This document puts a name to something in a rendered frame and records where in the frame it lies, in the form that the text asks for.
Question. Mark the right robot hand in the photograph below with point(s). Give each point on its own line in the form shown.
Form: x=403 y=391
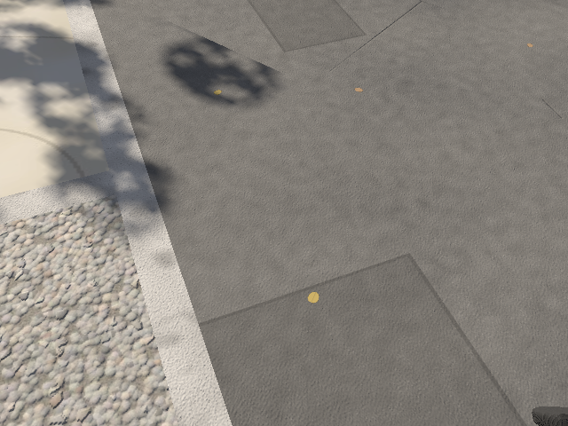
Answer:
x=550 y=416

